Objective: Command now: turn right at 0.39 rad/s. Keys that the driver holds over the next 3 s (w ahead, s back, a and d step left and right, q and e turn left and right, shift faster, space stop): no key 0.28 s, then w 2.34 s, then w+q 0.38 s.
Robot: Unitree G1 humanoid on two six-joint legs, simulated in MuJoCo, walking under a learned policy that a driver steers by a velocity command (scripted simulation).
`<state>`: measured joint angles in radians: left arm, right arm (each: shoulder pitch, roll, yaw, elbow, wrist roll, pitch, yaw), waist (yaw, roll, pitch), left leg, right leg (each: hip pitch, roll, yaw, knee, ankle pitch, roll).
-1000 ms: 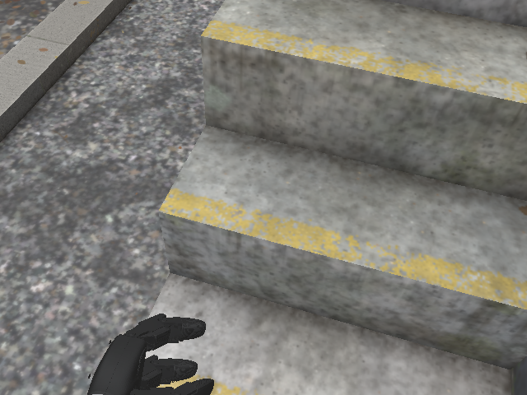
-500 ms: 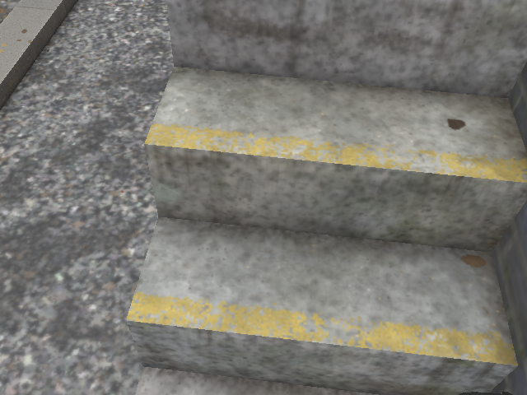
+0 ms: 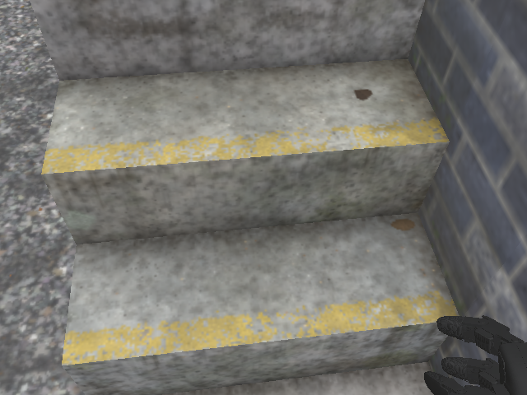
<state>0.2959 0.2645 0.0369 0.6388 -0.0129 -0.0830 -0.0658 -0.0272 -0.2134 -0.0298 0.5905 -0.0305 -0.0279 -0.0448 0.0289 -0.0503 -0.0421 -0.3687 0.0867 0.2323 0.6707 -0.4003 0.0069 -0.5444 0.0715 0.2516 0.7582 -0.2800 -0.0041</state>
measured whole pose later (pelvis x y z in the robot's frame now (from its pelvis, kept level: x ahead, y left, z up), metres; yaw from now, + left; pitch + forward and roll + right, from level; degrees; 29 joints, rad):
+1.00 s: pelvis +0.15 -0.01 +0.05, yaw -3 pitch +2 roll -4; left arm 0.01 0.13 -0.01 0.67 -0.02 0.05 0.08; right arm 0.48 -0.21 -0.05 1.06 0.04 -0.03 0.01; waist 0.00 0.03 -0.01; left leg -0.01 0.12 0.09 0.55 -0.20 0.09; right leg -1.00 0.06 -0.09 1.48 -0.54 -0.09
